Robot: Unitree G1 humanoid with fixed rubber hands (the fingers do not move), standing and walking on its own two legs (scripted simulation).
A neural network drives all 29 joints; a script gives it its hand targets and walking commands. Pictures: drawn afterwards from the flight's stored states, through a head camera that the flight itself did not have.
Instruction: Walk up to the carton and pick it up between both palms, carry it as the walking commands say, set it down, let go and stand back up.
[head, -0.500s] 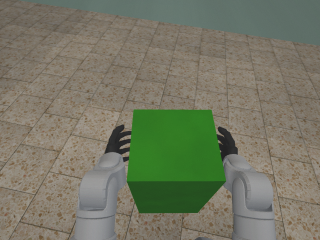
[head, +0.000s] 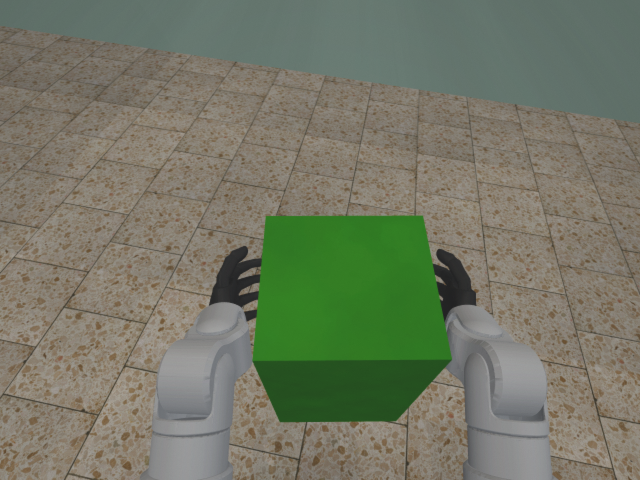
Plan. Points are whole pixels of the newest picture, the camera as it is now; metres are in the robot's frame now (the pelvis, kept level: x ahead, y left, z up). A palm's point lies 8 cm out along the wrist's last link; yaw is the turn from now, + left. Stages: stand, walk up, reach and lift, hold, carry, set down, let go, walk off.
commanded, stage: carry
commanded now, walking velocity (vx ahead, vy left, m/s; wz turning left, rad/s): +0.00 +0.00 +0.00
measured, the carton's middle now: (340, 334) +0.28 +0.00 +0.02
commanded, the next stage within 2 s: none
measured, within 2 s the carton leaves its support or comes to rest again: neither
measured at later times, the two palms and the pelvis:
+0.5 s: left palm (229, 166) +0.56 +0.19 +0.05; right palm (386, 170) +0.56 -0.07 +0.06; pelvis +0.28 +0.05 -0.02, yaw +0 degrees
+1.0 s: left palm (232, 67) +0.91 +0.25 +0.04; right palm (346, 78) +0.90 -0.01 +0.03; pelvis +0.63 +0.13 -0.04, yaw -4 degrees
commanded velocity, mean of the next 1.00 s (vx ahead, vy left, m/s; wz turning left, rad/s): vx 0.00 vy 0.00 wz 0.00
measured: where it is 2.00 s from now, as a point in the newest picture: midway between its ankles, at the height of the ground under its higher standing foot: (285, 284)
